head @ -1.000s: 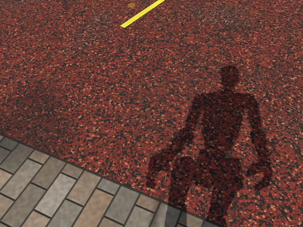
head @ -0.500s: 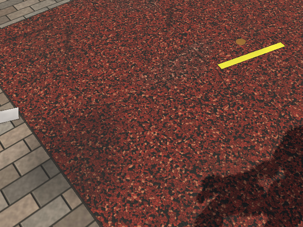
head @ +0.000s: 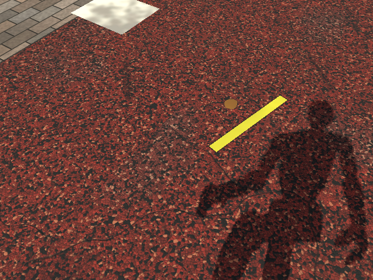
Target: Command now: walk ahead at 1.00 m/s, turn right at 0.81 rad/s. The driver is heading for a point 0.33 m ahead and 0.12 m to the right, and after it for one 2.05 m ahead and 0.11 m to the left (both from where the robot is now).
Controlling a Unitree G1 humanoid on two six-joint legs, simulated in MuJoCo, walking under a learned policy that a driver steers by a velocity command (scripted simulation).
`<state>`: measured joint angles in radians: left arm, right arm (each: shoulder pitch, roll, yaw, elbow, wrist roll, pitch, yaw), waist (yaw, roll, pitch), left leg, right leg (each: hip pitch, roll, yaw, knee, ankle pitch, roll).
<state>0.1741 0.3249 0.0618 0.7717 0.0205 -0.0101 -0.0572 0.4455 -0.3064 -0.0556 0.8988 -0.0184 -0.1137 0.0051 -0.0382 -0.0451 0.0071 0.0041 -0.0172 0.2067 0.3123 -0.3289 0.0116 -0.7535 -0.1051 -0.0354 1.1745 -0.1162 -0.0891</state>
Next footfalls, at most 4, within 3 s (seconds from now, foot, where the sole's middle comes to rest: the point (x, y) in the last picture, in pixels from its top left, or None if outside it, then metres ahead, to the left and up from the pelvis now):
0.20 right None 0.37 -0.07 -0.77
0.66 left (195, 208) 0.79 -0.04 -0.77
1.08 right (208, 126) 1.24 -0.13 -0.77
1.46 left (137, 102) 1.42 0.22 -0.77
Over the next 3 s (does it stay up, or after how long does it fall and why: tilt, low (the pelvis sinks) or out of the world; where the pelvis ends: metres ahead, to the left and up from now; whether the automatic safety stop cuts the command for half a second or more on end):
stays up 2.73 -0.04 -0.01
